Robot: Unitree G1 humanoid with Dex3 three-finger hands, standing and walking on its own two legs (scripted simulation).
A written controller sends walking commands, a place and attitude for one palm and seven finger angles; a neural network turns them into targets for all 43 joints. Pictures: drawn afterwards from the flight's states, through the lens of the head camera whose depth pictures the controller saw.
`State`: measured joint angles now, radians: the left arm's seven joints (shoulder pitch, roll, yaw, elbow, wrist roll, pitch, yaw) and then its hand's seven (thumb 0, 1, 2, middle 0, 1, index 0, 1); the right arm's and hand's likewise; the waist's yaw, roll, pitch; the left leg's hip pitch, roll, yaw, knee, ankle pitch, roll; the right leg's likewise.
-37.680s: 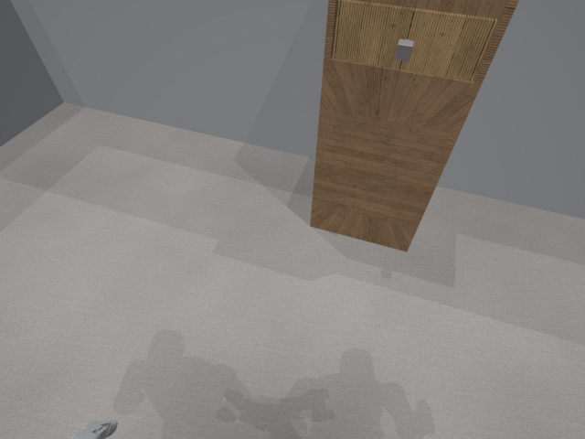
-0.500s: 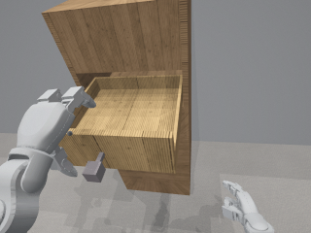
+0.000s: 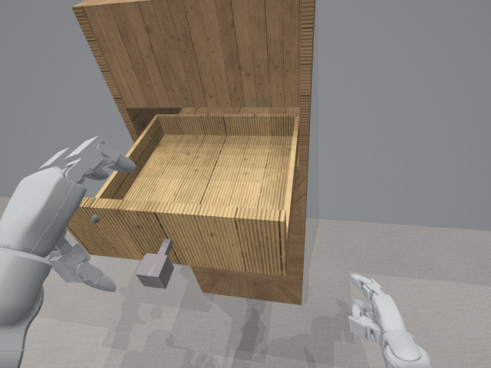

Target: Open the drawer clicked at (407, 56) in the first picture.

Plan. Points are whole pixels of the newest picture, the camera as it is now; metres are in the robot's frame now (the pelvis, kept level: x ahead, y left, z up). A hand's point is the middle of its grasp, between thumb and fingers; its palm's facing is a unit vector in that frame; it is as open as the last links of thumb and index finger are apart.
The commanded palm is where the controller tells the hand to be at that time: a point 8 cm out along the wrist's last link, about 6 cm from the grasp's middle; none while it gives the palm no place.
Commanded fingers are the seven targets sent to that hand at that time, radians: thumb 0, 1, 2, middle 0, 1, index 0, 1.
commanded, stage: draw the hand back to the body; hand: left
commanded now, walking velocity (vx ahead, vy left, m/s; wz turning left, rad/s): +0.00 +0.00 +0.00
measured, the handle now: (160, 260) +0.25 +0.19 +0.08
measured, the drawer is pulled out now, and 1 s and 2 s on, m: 0.30 0.30 0.30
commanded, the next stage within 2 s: step back with the hand held close in 0.94 s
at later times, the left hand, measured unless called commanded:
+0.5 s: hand (87, 185) +0.23 +0.20 +0.27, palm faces +0.40 -0.83 -0.40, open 10.8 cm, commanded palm +0.17 +0.27 +0.27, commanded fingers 0.00 0.51 0.74 -0.23 -0.55 -0.23 -0.55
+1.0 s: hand (72, 189) +0.22 +0.22 +0.26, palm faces +0.48 -0.80 -0.36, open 7.5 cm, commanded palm +0.17 +0.27 +0.27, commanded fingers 0.00 0.90 0.90 -0.20 -0.30 -0.20 -0.30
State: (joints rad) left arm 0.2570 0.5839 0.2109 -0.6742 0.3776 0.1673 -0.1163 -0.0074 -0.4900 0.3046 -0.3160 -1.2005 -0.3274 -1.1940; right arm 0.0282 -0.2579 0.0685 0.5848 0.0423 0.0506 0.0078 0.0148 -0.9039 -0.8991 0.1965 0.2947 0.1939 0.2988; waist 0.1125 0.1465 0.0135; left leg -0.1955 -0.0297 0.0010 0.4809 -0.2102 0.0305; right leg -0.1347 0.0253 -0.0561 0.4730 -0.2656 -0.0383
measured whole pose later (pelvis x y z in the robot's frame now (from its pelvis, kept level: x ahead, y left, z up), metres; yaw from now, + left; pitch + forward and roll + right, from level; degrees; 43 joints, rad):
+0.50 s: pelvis +0.03 +0.00 +0.00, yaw -2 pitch -4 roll -1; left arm 0.40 0.40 0.41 -0.69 -0.10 -0.16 0.09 -0.01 0.17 0.59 -0.26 -0.77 -0.27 -0.76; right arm 0.19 -0.23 0.01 0.66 0.01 -0.11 -0.05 0.02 -0.90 -0.90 0.20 0.29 0.19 0.30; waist 0.05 0.07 0.03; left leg -0.13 -0.01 0.03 0.43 -0.24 0.02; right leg -0.06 0.05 -0.02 0.38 -0.25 -0.04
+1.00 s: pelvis +0.03 -0.01 +0.00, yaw -1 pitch -4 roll +0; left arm 0.36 0.38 0.43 -0.64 -0.11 -0.12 0.10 0.01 0.86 0.89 -0.21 -0.32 -0.22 -0.32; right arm 0.15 -0.21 0.02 0.65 0.01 -0.08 -0.04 0.01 -0.90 -0.90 0.20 0.30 0.20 0.30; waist 0.08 0.07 0.02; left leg -0.13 0.00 0.01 0.44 -0.24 0.02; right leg -0.06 0.05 -0.04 0.38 -0.26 -0.05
